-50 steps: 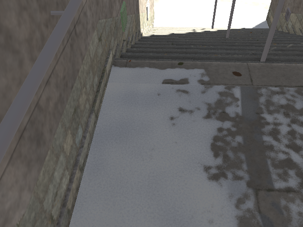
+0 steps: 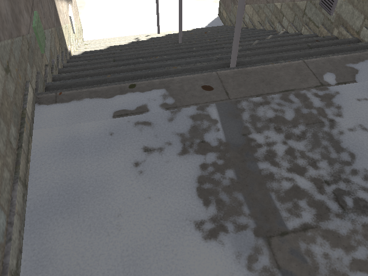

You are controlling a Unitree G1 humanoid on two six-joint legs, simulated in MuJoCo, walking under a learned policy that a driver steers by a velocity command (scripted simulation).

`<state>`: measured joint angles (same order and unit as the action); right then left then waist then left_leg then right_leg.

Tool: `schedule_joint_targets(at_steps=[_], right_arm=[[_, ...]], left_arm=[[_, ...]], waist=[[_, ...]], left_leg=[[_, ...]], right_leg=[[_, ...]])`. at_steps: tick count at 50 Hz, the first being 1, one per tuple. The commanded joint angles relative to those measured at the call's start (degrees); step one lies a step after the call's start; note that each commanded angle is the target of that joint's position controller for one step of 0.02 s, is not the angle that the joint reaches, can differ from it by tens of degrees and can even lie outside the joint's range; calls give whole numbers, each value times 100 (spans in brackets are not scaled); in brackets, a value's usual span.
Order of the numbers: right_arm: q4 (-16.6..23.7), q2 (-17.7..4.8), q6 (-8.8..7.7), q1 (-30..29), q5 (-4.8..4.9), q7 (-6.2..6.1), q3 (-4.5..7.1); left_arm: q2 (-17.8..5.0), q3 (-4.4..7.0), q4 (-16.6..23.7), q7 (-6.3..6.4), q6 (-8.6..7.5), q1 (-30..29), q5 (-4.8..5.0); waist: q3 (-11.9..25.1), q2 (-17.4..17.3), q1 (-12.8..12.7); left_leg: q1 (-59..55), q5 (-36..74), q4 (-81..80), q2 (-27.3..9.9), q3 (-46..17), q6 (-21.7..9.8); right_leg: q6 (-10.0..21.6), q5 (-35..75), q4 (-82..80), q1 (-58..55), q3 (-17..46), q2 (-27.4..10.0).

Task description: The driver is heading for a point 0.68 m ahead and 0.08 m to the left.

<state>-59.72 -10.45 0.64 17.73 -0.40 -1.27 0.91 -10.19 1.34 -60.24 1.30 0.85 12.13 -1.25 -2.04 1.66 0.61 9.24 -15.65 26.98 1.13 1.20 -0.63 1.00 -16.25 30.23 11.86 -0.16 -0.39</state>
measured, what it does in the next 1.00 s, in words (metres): stands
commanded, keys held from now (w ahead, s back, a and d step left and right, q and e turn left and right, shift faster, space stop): no key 1.00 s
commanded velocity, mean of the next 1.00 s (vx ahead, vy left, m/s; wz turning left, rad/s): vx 0.00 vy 0.00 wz -0.01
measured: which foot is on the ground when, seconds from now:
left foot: down 0.00-1.00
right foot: down 0.00-1.00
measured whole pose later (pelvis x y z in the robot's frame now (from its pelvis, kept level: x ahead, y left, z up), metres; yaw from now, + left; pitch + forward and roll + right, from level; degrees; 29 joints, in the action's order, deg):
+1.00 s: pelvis -0.03 +0.00 +0.00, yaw +0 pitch +0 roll +0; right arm -60.6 -8.7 0.0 19.0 -1.2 -0.1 -0.4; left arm -9.4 1.3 -58.7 1.1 0.2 15.9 -1.8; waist 0.2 1.3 0.7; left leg 15.4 -13.1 28.5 0.6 0.7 -0.5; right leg 1.1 -12.4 29.5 17.1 -0.5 0.1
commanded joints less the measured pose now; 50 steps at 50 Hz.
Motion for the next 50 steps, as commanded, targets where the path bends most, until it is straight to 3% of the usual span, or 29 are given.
schedule_joint_targets(at_steps=[1, 5, 7, 10, 12, 15, 19, 20, 24, 31, 40, 50], right_arm=[[-47, -464, 45, 346, -22, 1, 86], [-153, -464, 69, 301, -41, -1, 67], [-273, -306, 64, 351, -68, -6, -2], [-347, -298, 54, 366, -121, 8, -48], [-302, -422, 25, 310, -109, 52, -12], [-311, -282, -3, 395, -132, 89, -55], [-272, -323, -23, 459, -156, 100, -58], [-248, -289, -34, 501, -106, 107, -69], [-127, -416, -72, 373, -102, 99, -47], [-118, -287, -32, 596, -93, 143, -65], [13, -392, -90, 522, -77, 97, -50], [-48, -300, -87, 599, -84, 105, -54]], left_arm=[[-439, 62, 205, 19, -70, 22, 34], [-454, 57, 233, 33, -77, 57, -1], [-520, 65, 315, 18, -94, 15, -19], [-537, 86, 343, 5, -78, 64, -19], [-485, 91, 317, 28, -37, 103, -42], [-519, 110, 343, 40, -22, 130, -35], [-540, 137, 420, 17, 0, 106, -62], [-467, 105, 393, 17, -9, 188, -83], [-383, 98, 369, -14, -9, 384, -66], [-432, 81, 446, -12, -80, 367, -84], [-376, 79, 371, -19, -41, 563, -40], [-354, 65, 358, -9, -112, 515, -70]], waist=[[-72, 7, 69], [-60, 137, 82], [-122, 126, 69], [-136, 206, 49], [-142, 152, 33], [-176, 70, 37], [-191, -71, 30], [-124, -165, 64], [-222, -388, -71], [-109, 37, 76], [-111, -308, -56], [-42, -97, 41]], left_leg=[[-213, 700, -507, -370, -456, -313], [-219, 649, -417, -321, -376, -310], [-189, 589, -383, -311, -346, -293], [-134, 502, -288, -279, -291, -279], [-43, 402, -306, -248, -282, -276], [58, 318, -281, -245, -280, -255], [248, 66, -279, -240, -334, -283], [253, -158, -484, -313, -453, -275], [840, -740, -941, -507, -743, -289], [299, -32, -304, -247, -351, -251], [707, -320, -607, -446, -600, -289], [396, 84, -378, -340, -456, -283]], right_leg=[[404, 1359, -590, 385, 416, -471], [433, 1048, -751, 612, 428, -481], [430, 850, -909, 713, 491, -498], [459, 337, -1049, 840, 507, -488], [436, -190, -1114, 929, 506, -458], [426, -389, -1116, 1039, 485, -420], [426, -513, -1019, 1134, 422, -348], [395, -683, -1004, 1102, 406, -327], [317, -375, -771, 627, 274, -201], [339, -594, -1080, 1242, 468, -343], [325, -250, -763, 912, 319, -225], [337, -137, -816, 1011, 343, -286]])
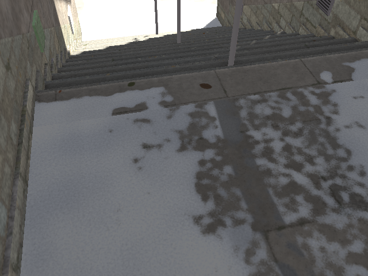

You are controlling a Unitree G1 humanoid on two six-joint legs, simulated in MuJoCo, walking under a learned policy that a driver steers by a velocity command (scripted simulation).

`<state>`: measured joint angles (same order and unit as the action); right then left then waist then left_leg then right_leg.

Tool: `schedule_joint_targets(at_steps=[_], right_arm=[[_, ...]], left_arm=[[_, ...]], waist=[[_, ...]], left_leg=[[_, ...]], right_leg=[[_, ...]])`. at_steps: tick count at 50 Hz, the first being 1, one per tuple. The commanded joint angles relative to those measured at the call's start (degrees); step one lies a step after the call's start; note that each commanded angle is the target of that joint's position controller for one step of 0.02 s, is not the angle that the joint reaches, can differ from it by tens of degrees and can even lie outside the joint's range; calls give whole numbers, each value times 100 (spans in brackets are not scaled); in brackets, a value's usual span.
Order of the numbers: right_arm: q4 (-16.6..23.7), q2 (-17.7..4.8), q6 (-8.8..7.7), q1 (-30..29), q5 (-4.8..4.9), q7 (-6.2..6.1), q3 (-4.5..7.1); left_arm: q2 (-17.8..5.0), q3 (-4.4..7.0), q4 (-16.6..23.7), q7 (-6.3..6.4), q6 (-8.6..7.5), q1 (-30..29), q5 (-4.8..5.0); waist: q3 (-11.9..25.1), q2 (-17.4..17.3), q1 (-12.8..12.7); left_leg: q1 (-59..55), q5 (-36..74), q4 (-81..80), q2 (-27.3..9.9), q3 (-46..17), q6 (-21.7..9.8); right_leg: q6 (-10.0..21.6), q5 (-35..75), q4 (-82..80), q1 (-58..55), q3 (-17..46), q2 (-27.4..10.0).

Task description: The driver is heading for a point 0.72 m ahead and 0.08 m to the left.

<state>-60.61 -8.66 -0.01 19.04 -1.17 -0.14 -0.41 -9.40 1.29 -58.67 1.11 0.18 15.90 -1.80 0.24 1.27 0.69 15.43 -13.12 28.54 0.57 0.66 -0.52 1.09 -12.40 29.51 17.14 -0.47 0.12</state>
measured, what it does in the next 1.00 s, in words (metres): stands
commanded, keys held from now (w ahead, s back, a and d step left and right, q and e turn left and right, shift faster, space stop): no key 0.90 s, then w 0.10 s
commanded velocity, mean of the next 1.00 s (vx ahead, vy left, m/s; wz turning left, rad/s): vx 0.01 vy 0.00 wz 0.00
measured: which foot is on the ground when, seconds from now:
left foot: down 0.00-1.00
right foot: down 0.00-1.00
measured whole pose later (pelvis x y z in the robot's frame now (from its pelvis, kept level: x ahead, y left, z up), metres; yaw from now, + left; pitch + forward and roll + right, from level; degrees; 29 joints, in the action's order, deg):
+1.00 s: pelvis +0.02 +0.00 -0.01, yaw +0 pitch +0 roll +0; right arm -61.6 -8.6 0.4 21.1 -2.1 -0.1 1.1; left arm -9.4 3.0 -57.4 1.1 1.2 15.6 -2.0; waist 0.6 1.3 0.3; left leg 16.7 -21.7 35.4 1.0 -0.2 -3.2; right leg 2.8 -20.6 35.4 18.0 -1.1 0.2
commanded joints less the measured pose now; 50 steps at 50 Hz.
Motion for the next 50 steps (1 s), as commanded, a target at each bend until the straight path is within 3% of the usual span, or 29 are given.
schedule_joint_targets(at_steps=[1, 17, 18, 23, 34, 35, 37, 41, 45, 46, 48, 50], right_arm=[[38, -483, -24, 449, -7, -5, 82], [-72, -380, -26, 498, 2, -39, 92], [-92, -431, -14, 469, -41, -47, 106], [-119, -402, 10, 515, -33, -65, 133], [-23, -447, 18, 477, -54, -73, 167], [-7, -396, 7, 520, -13, -68, 157], [18, -502, 2, 412, -8, -74, 196], [10, -440, 16, 435, -35, -77, 202], [-43, -382, 33, 549, -44, -73, 193], [-120, -339, 37, 705, -52, -55, 177], [-123, -484, 54, 834, -92, -7, 239], [-205, -345, 35, 1210, -160, 44, 242]], left_arm=[[-430, 70, 207, 8, -42, 138, -15], [-387, 71, 130, 33, -50, 215, 16], [-457, 108, 175, 30, -36, 132, 33], [-441, 129, 230, 44, -5, 54, 8], [-445, 166, 303, 55, 32, 0, -6], [-377, 133, 256, 56, 21, 90, -27], [-351, 131, 254, 43, 32, 98, -20], [-450, 169, 290, 40, 22, 15, -3], [-459, 173, 328, 60, 10, -68, -4], [-436, 179, 268, 41, 20, 73, -17], [-689, 302, 291, -2, 77, 167, -23], [-874, 404, 367, 7, 82, -47, -42]], waist=[[-270, -69, 21], [-296, -72, -12], [-362, -45, -48], [-244, 7, -15], [-241, -82, -34], [-185, -135, -3], [-320, -256, -60], [-285, 43, -40], [-224, 78, 30], [-79, 82, 27], [-326, 230, 8], [-506, 654, 178]], left_leg=[[-207, -169, -540, -286, -404, -296], [-259, 134, -503, -304, -372, -291], [-200, 232, -349, -260, -306, -311], [-309, 241, -209, -199, -253, -355], [-83, 19, -220, -239, -340, -405], [-129, -132, -395, -302, -431, -388], [48, -351, -597, -374, -564, -413], [-121, 87, -221, -187, -286, -391], [-380, 238, -40, -121, -195, -379], [-428, -308, -101, -72, -186, -398], [-149, -1797, 218, 230, 39, -490], [-326, -1469, 1324, 477, 526, -509]], right_leg=[[334, -512, -733, 466, 374, -340], [369, -158, -608, 288, 376, -396], [391, -6, -578, 317, 371, -402], [456, -78, -556, 463, 371, -413], [463, -238, -354, 458, 311, -357], [440, -418, -368, 428, 306, -343], [395, -455, -332, 302, 241, -278], [456, -167, -488, 379, 373, -410], [486, -239, -544, 641, 377, -436], [467, -1107, -628, 594, 338, -359], [529, -3036, -753, 833, 395, -226], [734, -3592, -1041, 1338, 790, -564]])
Keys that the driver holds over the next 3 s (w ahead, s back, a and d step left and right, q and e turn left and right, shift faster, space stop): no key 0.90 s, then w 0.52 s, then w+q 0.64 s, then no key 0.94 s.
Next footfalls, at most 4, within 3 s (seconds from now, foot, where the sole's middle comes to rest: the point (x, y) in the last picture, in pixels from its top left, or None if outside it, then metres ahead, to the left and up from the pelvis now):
1.58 right None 0.40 -0.22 -0.93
2.02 left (192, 260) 0.66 -0.02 -0.93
2.54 right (209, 214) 0.87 -0.11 -0.93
2.84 left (173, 245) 0.72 0.06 -0.93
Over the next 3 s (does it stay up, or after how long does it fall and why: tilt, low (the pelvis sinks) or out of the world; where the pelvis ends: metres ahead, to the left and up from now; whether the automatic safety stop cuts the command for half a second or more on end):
stays up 0.75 -0.06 -0.15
